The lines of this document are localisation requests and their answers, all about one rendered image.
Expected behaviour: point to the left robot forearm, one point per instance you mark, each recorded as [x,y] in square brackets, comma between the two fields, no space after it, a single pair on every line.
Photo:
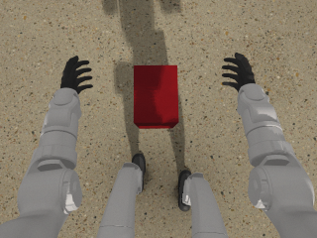
[56,149]

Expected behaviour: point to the right robot forearm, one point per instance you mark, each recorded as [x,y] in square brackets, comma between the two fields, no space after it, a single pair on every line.
[267,145]

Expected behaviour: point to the robot right shin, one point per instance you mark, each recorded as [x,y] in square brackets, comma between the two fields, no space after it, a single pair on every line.
[195,175]

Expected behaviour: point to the right robot thigh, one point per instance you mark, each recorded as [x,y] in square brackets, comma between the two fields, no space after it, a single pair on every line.
[206,218]

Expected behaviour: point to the left robot upper arm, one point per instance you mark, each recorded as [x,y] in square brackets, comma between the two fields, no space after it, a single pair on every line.
[45,200]

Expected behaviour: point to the carton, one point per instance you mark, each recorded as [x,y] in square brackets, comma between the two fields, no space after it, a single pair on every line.
[156,96]

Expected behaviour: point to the robot left hand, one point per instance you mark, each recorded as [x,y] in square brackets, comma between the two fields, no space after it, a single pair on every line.
[70,75]

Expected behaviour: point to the robot right hand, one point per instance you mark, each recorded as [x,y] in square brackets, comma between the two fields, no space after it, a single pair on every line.
[243,70]

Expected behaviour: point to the right robot upper arm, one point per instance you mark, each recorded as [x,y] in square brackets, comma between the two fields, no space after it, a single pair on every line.
[285,194]

